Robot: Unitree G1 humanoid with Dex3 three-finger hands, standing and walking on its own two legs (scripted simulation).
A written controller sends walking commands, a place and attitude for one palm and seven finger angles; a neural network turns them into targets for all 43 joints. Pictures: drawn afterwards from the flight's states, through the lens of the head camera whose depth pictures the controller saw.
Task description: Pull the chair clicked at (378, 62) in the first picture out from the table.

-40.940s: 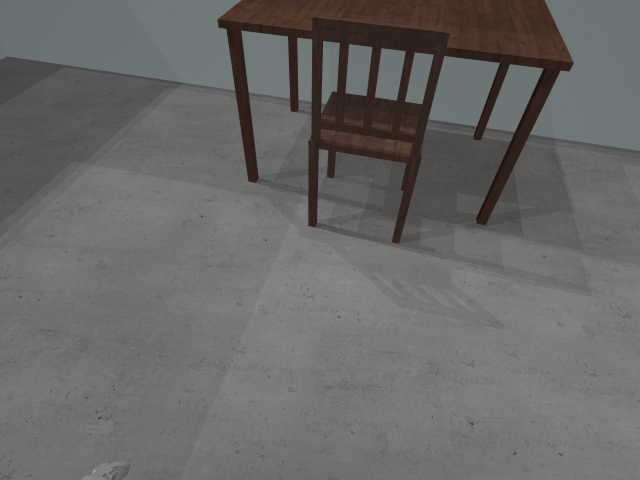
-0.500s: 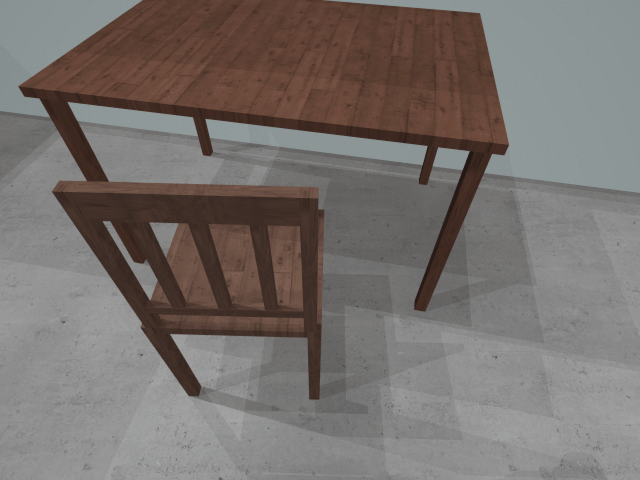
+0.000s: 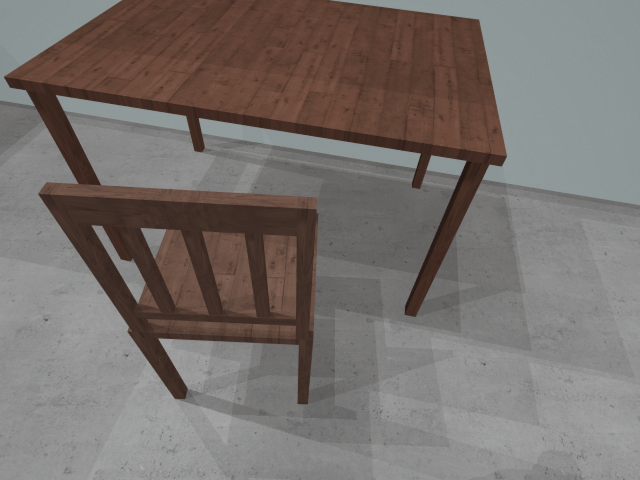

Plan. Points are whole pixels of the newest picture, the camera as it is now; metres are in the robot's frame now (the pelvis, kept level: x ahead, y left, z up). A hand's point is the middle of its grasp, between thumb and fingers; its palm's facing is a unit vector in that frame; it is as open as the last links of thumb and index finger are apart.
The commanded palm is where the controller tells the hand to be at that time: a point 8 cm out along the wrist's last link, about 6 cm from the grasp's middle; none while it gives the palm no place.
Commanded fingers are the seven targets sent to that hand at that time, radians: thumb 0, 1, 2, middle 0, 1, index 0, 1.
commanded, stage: look again from close up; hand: left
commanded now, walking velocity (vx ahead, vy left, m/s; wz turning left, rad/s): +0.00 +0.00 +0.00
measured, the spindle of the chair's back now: (204, 274) +0.46 +0.24 -0.11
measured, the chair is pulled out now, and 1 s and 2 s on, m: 0.20 0.20 0.20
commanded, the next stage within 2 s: raise the hand toward the chair's back in 0.32 s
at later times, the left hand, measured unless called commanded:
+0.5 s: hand out of the picture +0.05 +0.19 -0.15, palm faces +0.16 -0.96 -0.23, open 7.3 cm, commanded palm +0.10 +0.21 -0.07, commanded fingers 0.00 0.78 0.85 -0.19 -0.28 -0.19 -0.28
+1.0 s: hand out of the picture +0.10 +0.17 -0.05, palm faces +0.23 -0.97 -0.08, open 10.6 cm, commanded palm +0.11 +0.22 -0.06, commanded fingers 0.00 0.20 0.60 -0.13 -0.19 -0.13 -0.19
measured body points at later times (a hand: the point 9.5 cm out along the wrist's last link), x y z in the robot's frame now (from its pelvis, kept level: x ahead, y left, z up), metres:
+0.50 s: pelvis +0.00 +0.00 +0.00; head +0.02 +0.00 +0.45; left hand +0.04 +0.24 -0.13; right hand +0.02 -0.23 -0.15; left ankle -0.01 +0.07 -0.74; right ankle -0.04 -0.13 -0.74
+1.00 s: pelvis -0.06 -0.06 -0.11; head +0.00 -0.04 +0.34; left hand +0.08 +0.22 -0.04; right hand +0.20 -0.29 -0.15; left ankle -0.01 +0.07 -0.74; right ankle -0.03 -0.13 -0.74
